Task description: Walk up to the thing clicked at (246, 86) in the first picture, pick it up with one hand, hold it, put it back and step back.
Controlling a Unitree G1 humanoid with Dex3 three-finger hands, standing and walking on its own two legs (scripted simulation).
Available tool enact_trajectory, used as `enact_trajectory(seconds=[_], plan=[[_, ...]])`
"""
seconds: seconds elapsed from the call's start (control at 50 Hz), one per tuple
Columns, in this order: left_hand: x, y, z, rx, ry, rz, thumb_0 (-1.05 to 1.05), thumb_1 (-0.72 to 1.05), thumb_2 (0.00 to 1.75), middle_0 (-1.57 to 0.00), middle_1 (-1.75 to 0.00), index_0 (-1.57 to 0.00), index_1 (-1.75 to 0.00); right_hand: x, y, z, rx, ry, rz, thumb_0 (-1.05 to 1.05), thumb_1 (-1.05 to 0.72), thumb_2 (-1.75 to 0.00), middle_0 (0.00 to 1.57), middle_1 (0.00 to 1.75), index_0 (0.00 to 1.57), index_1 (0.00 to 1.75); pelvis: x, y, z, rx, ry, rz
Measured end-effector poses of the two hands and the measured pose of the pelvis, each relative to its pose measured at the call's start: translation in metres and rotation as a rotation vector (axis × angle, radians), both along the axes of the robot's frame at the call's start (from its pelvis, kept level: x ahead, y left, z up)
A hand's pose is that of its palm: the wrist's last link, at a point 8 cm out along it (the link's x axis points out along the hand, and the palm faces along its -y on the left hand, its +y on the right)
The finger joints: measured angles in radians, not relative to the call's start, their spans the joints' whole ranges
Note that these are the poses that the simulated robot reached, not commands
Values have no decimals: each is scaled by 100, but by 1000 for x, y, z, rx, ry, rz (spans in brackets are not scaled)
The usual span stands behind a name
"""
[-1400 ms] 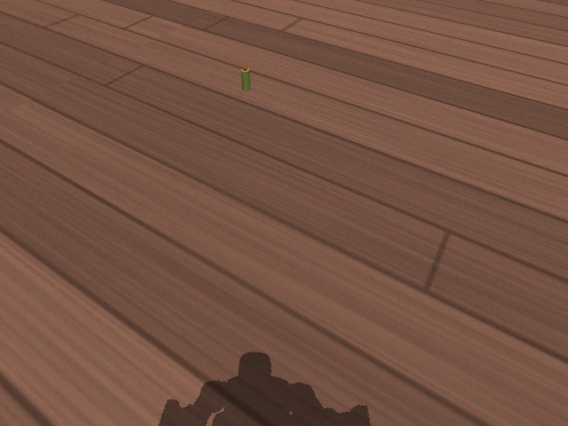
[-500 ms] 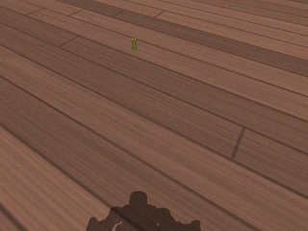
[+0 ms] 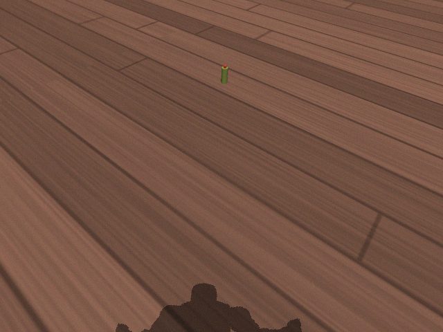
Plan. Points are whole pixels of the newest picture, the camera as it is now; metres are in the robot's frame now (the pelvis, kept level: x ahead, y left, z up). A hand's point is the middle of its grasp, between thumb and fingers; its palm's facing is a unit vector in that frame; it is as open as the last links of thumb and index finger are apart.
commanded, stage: walk up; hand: left
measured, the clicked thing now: (224, 73) +2.20 +0.08 -0.70
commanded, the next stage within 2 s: none
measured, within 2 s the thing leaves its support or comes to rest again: neither
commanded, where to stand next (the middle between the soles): +1.89 -0.06 m, yaw -1 degrees
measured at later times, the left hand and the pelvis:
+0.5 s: hand (111, 220) +0.39 +0.30 -0.13, palm faces -0.13 -0.93 -0.34, open 7.4 cm; pelvis +0.25 +0.03 -0.01, yaw -2 degrees
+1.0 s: hand (135, 165) +0.61 +0.31 -0.17, palm faces -0.02 -0.94 -0.35, open 7.4 cm; pelvis +0.58 +0.02 -0.02, yaw -1 degrees
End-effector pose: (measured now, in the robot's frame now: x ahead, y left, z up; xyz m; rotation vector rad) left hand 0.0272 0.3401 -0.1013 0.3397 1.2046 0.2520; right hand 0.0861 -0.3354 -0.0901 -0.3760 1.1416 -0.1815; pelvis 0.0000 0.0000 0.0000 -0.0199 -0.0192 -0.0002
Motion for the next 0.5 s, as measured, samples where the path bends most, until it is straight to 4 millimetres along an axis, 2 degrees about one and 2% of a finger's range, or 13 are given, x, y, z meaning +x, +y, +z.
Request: enact_trajectory(seconds=[0.08, 0.14, 0.22, 0.32, 0.42, 0.5], plan=[[21, 38, -16, 5, 32, 17, 1, 90, 90, -20, -30, -20, -30, 50, 17, 7, -49, -65, 29, 1, -90, -90, 20, 30, 21, 30, 36, 25, -13, -1, -2, 7], [53, 52, -27, 7, 62, -11, 1, 91, 90, -20, -30, -20, -30, 70, 31, 8, -69, -133, -1, 1, -90, -90, 20, 30, 21, 30, 59, 40, -20, 23, -10, -13], [116, 46, -20, -42, 4, -68, 2, 91, 90, -20, -29, -20, -30, 75, 49, 13, -49, -111, -48, 1, -90, -90, 20, 30, 21, 30, 93, 48, -6, 30, -15, -31], [197, 36, -8, -84, -57, -130, 1, 91, 90, -20, -30, -20, -30, 83, 61, 8, -15, -40, -87, 1, -90, -90, 21, 30, 21, 30, 140, 52, 1, 39, -18, -40], [281, 23, 1, -82, -81, -175, 1, 91, 90, -20, -30, -20, -30, 104, 60, -7, 17, 35, -132, 1, -90, -90, 21, 30, 21, 30, 197, 47, 0, 44, -15, -40], [360, 6, 3, -62, -117, -201, 1, 91, 90, -20, -30, -20, -30, 136, 48, -25, 33, 100, -154, 1, -89, -90, 21, 30, 21, 30, 253, 33, -9, 47, -2, -36]])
